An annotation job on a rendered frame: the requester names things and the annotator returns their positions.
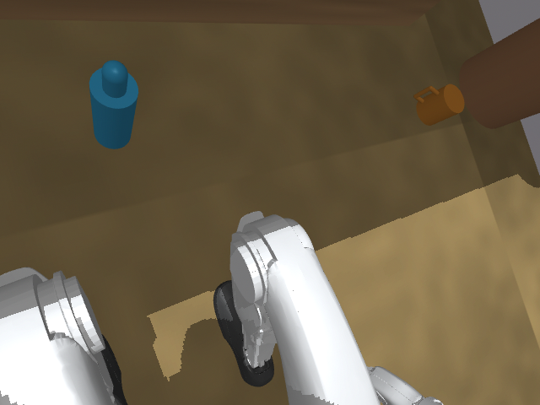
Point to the right robot hand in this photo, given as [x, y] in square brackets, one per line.
[391, 389]

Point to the right robot foot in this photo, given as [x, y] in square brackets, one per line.
[231, 328]

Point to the left robot foot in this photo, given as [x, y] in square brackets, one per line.
[115, 373]

